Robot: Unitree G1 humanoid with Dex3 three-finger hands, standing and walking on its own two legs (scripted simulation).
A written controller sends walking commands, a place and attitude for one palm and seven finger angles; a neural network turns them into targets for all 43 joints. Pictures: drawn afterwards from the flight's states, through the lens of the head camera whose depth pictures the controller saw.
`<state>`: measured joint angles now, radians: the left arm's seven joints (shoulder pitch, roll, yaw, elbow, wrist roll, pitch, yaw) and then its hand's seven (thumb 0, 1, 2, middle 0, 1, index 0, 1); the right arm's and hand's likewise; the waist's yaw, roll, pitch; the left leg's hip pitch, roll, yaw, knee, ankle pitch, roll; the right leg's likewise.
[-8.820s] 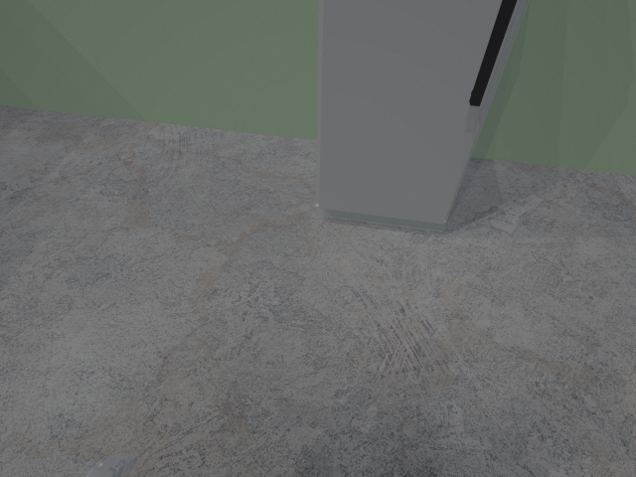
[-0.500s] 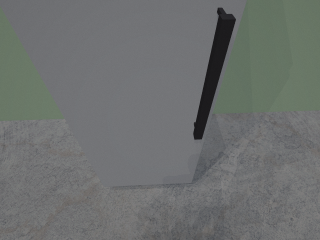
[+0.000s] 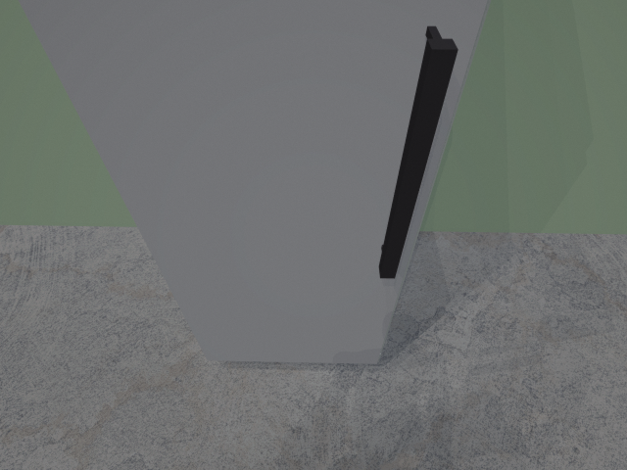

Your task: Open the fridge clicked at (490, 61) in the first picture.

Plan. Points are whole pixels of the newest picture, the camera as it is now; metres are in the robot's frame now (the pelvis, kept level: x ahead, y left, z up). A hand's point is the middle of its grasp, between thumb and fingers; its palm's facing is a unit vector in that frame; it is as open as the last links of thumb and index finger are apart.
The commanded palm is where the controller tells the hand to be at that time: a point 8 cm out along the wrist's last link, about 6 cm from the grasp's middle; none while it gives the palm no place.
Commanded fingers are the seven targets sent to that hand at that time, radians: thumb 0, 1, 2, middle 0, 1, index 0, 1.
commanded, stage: look again from close up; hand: right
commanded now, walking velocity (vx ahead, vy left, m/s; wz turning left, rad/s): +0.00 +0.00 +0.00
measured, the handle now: (404, 179) +0.51 -0.11 +0.10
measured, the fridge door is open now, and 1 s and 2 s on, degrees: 0 0 0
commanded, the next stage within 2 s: none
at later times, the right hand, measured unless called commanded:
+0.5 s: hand out of the picture -0.02 -0.19 -0.17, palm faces +0.04 +0.97 -0.25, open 7.4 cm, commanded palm none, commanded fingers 0.00 -0.90 -0.90 0.20 0.30 0.20 0.30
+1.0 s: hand out of the picture -0.12 -0.24 -0.18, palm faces +0.04 +0.96 -0.27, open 7.4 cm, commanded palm none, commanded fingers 0.00 -0.90 -0.90 0.20 0.30 0.20 0.30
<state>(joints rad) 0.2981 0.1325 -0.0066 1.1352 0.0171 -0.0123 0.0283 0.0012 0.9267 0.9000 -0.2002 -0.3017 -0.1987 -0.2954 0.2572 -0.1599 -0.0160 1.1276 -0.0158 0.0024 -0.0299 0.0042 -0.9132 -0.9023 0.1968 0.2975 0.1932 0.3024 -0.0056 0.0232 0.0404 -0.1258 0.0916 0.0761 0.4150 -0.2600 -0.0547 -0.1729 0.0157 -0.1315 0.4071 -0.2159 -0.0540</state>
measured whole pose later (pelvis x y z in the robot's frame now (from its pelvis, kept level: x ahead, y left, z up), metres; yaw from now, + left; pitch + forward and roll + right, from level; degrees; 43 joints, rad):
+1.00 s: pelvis -0.12 -0.01 -0.01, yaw -2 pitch -4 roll +2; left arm 0.25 0.28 0.05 1.03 0.02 0.04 0.00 0.00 0.91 0.90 -0.20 -0.30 -0.20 -0.30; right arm 0.32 -0.28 -0.03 1.01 -0.03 0.03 0.00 0.00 -0.90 -0.90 0.20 0.30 0.20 0.30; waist 0.00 -0.01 0.04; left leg -0.28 0.06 0.05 0.49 -0.29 0.00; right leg -0.36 0.02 -0.08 0.53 -0.30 -0.03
